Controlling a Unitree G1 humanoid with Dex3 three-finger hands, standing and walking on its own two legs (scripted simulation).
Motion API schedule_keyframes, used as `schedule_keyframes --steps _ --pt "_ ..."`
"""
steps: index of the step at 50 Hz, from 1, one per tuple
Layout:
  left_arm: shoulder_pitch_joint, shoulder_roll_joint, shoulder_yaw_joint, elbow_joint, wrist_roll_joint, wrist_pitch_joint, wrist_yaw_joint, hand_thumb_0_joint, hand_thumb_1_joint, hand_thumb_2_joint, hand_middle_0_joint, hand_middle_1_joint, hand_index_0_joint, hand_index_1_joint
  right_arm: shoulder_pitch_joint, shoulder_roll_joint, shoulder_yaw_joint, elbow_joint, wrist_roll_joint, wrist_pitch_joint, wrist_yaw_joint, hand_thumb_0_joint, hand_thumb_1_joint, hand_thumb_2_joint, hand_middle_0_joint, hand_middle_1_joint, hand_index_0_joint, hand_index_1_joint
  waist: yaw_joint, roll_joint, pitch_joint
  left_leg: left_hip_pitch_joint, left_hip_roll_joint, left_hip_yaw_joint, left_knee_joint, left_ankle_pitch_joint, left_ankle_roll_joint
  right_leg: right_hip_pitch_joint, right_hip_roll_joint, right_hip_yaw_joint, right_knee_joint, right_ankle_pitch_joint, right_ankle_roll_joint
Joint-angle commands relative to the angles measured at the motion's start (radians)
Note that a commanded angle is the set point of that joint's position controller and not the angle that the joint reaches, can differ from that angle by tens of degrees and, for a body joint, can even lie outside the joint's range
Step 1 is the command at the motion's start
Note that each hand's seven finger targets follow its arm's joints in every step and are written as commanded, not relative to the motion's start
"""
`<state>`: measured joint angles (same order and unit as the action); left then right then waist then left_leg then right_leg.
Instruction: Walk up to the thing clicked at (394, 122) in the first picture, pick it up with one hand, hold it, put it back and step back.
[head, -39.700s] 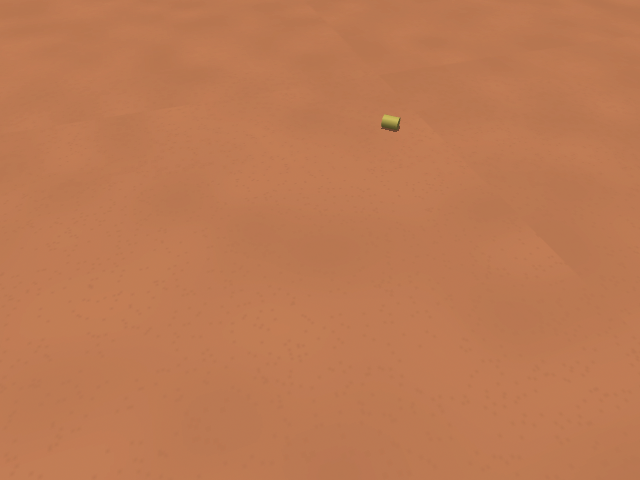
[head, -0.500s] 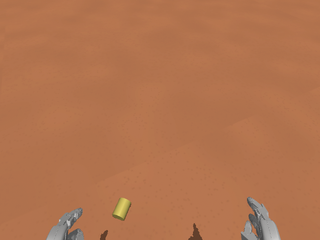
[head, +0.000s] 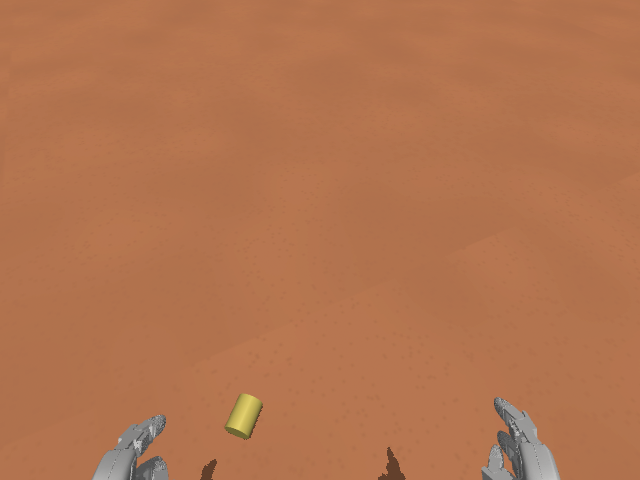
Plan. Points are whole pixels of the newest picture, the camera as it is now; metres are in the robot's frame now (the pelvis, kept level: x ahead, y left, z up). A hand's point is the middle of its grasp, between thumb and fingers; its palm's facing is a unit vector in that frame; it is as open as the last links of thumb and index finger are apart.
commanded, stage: home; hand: left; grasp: from above
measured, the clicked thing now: (244, 415) +0.45 +0.21 -0.68
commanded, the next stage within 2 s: stand in 0.46 s
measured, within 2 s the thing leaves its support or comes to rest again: neither
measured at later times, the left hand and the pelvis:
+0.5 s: hand out of the picture +0.17 +0.18 -0.04, palm faces +0.05 -0.98 -0.20, open 7.4 cm; pelvis +0.00 +0.00 +0.00, yaw +0 degrees
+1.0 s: hand out of the picture +0.05 +0.25 -0.11, palm faces +0.06 -0.94 -0.34, open 7.4 cm; pelvis +0.00 +0.00 +0.05, yaw +1 degrees
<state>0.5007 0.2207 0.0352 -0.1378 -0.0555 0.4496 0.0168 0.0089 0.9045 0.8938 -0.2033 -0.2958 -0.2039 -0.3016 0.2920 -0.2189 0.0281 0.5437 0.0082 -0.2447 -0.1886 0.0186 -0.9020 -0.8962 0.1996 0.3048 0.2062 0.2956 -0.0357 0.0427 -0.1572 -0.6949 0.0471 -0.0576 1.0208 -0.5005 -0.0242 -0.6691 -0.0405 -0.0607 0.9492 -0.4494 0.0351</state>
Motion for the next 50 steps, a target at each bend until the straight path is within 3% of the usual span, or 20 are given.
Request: schedule_keyframes --steps 1,2,4,8,10,13,20,27,28,29,30,31,32,33,35,39,42,47,50 --pt "-0.04 0.116 0.061 -0.209 0.01 -0.05 0.011 0.0 0.9 0.9 -0.2 -0.299 -0.2 -0.299 -0.073 -0.13 -0.059 -0.159 -0.002 -0.066 -0.012 0.0 -0.9 -0.9 0.2 0.3 0.2 0.3 -0.001 0.003 -0.062 0.062 -0.036 0.011 -0.191 0.153 0.03 0.063 0.051 -0.02 -0.153 0.112 -0.027" --pt "-0.017 0.095 0.046 -0.179 0.011 -0.048 0.01 0.0 0.9 0.9 -0.2 -0.299 -0.2 -0.299 -0.075 -0.122 -0.054 -0.158 -0.002 -0.067 -0.01 0.0 -0.9 -0.9 0.2 0.3 0.2 0.3 0.001 0.016 -0.05 0.058 -0.036 0.008 -0.194 0.149 0.028 0.052 0.05 -0.022 -0.147 0.109 -0.029" --pt "-0.025 0.115 0.068 -0.21 0.006 -0.05 0.012 0.0 0.9 0.9 -0.2 -0.299 -0.2 -0.299 -0.068 -0.128 -0.061 -0.162 -0.003 -0.067 -0.012 0.0 -0.9 -0.9 0.2 0.3 0.2 0.3 -0.003 0.009 -0.102 0.08 -0.037 0.011 -0.182 0.185 0.03 0.079 0.051 -0.021 -0.145 0.142 -0.028" --pt "0.009 0.088 0.043 -0.168 0.008 -0.045 0.01 0.0 0.9 0.9 -0.2 -0.299 -0.2 -0.299 -0.066 -0.122 -0.057 -0.16 -0.002 -0.066 -0.011 0.0 -0.9 -0.9 0.2 0.3 0.2 0.3 -0.004 -0.002 -0.09 0.077 -0.039 0.021 -0.17 0.217 0.03 0.075 0.05 -0.018 -0.145 0.167 -0.029" --pt "-0.023 0.114 0.068 -0.215 0.004 -0.05 0.011 0.0 0.9 0.9 -0.2 -0.299 -0.2 -0.299 -0.061 -0.128 -0.063 -0.158 -0.003 -0.067 -0.011 0.0 -0.9 -0.9 0.2 0.3 0.2 0.3 -0.003 0.023 -0.121 0.096 -0.038 0.019 -0.167 0.252 0.027 0.09 0.05 -0.018 -0.137 0.198 -0.029" --pt "-0.017 0.108 0.058 -0.189 0.004 -0.049 0.01 0.0 0.9 0.9 -0.2 -0.299 -0.2 -0.299 -0.069 -0.125 -0.058 -0.157 -0.002 -0.065 -0.011 0.0 -0.9 -0.9 0.2 0.3 0.2 0.3 -0.005 -0.016 -0.073 0.061 -0.042 0.02 -0.164 0.211 0.033 0.08 0.048 -0.017 -0.152 0.169 -0.025" --pt "0.0 0.108 0.059 -0.183 0.007 -0.043 0.013 0.0 0.9 0.9 -0.2 -0.299 -0.2 -0.299 -0.063 -0.124 -0.06 -0.158 -0.001 -0.059 -0.01 0.0 -0.9 -0.9 0.2 0.3 0.2 0.3 -0.004 -0.005 -0.103 0.084 -0.04 0.022 -0.162 0.255 0.031 0.093 0.049 -0.016 -0.144 0.207 -0.028" --pt "-0.035 0.118 0.063 -0.204 0.005 -0.044 0.011 0.0 0.9 0.9 -0.2 -0.299 -0.2 -0.299 -0.074 -0.122 -0.056 -0.159 -0.001 -0.059 -0.008 0.0 -0.9 -0.9 0.2 0.3 0.2 0.3 -0.001 0.009 -0.062 0.054 -0.041 0.017 -0.182 0.164 0.033 0.075 0.048 -0.017 -0.157 0.127 -0.028" --pt "-0.317 0.196 0.066 0.147 0.117 -0.259 0.048 0.0 0.9 0.9 -0.2 -0.3 -0.2 -0.3 -0.118 -0.242 -0.099 0.082 -0.124 0.059 0.052 0.0 -0.901 -0.9 0.2 0.299 0.2 0.299 0.056 -0.073 0.16 0.069 -0.018 -0.019 -0.253 0.327 0.068 0.265 -0.04 0.043 -0.185 0.086 -0.065" --pt "-0.219 0.211 0.079 0.337 0.127 -0.324 0.04 0.0 0.9 0.9 -0.2 -0.3 -0.2 -0.301 -0.124 -0.262 -0.112 0.098 -0.124 0.101 0.082 0.0 -0.9 -0.9 0.2 0.3 0.2 0.3 0.061 -0.106 0.063 0.143 -0.017 0.002 -0.252 0.351 0.082 0.287 -0.05 0.112 -0.212 0.095 -0.101" --pt "-0.196 0.221 0.071 0.376 0.124 -0.359 0.033 0.0 0.9 0.9 -0.2 -0.3 -0.2 -0.301 -0.125 -0.263 -0.121 0.071 -0.129 0.125 0.098 0.0 -0.9 -0.9 0.2 0.3 0.2 0.3 0.049 -0.101 0.076 0.172 -0.024 -0.015 -0.252 0.32 0.081 0.234 -0.042 0.125 -0.246 0.079 -0.112" --pt "-0.199 0.233 0.059 0.422 0.13 -0.384 0.028 0.0 0.9 0.9 -0.2 -0.3 -0.2 -0.301 -0.135 -0.258 -0.12 0.078 -0.121 0.135 0.117 0.0 -0.9 -0.9 0.2 0.3 0.2 0.3 0.06 -0.075 0.055 0.199 -0.028 -0.023 -0.262 0.314 0.082 0.286 -0.052 0.126 -0.235 0.116 -0.107" --pt "-0.23 0.226 0.055 0.463 0.133 -0.399 0.024 0.0 0.9 0.9 -0.2 -0.3 -0.2 -0.301 -0.123 -0.239 -0.117 0.112 -0.099 0.138 0.137 0.0 -0.9 -0.9 0.2 0.3 0.2 0.3 0.057 -0.055 0.02 0.234 -0.03 -0.01 -0.275 0.321 0.079 0.324 -0.068 0.129 -0.225 0.174 -0.101" --pt "-0.263 0.223 0.059 0.504 0.125 -0.401 0.018 0.0 0.9 0.9 -0.2 -0.3 -0.2 -0.301 -0.113 -0.227 -0.11 0.134 -0.08 0.143 0.154 0.0 -0.9 -0.9 0.2 0.3 0.2 0.3 0.059 -0.072 0.038 0.248 -0.035 -0.002 -0.304 0.276 0.075 0.308 -0.069 0.127 -0.244 0.152 -0.09" --pt "-0.272 0.221 0.062 0.589 0.108 -0.412 0.018 0.0 0.9 0.9 -0.2 -0.3 -0.2 -0.301 -0.126 -0.232 -0.121 0.161 -0.064 0.15 0.169 0.0 -0.9 -0.9 0.2 0.3 0.2 0.3 0.071 -0.048 0.027 0.282 -0.025 -0.019 -0.32 0.31 0.075 0.332 -0.069 0.106 -0.264 0.179 -0.074" --pt "-0.312 0.217 0.06 0.745 0.103 -0.444 0.022 0.0 0.9 0.9 -0.2 -0.3 -0.2 -0.301 -0.133 -0.239 -0.126 0.232 -0.064 0.17 0.174 0.0 -0.9 -0.9 0.2 0.3 0.2 0.3 0.066 -0.018 0.046 0.358 0.001 -0.057 -0.385 0.402 0.084 0.365 -0.059 0.074 -0.288 0.27 -0.053" --pt "-0.316 0.211 0.058 0.842 0.099 -0.456 0.02 0.0 0.9 0.9 -0.2 -0.3 -0.2 -0.301 -0.14 -0.241 -0.126 0.273 -0.064 0.187 0.168 0.0 -0.9 -0.9 0.2 0.3 0.2 0.3 0.066 0.0 0.098 0.366 0.017 -0.082 -0.458 0.363 0.086 0.385 -0.051 0.056 -0.335 0.236 -0.048" --pt "-0.303 0.227 0.051 0.976 0.094 -0.463 0.023 0.0 0.9 0.9 -0.2 -0.3 -0.2 -0.301 -0.137 -0.253 -0.122 0.346 -0.052 0.201 0.16 0.0 -0.9 -0.9 0.2 0.3 0.2 0.3 0.062 -0.003 0.107 0.459 0.032 -0.084 -0.522 0.439 0.071 0.453 -0.062 0.058 -0.422 0.308 -0.051" --pt "-0.311 0.239 0.046 1.035 0.093 -0.462 0.023 0.0 0.9 0.9 -0.2 -0.3 -0.2 -0.301 -0.144 -0.26 -0.12 0.379 -0.045 0.21 0.157 0.0 -0.9 -0.9 0.2 0.3 0.2 0.3 0.056 -0.005 0.151 0.472 0.034 -0.083 -0.579 0.394 0.064 0.478 -0.067 0.059 -0.485 0.288 -0.049"
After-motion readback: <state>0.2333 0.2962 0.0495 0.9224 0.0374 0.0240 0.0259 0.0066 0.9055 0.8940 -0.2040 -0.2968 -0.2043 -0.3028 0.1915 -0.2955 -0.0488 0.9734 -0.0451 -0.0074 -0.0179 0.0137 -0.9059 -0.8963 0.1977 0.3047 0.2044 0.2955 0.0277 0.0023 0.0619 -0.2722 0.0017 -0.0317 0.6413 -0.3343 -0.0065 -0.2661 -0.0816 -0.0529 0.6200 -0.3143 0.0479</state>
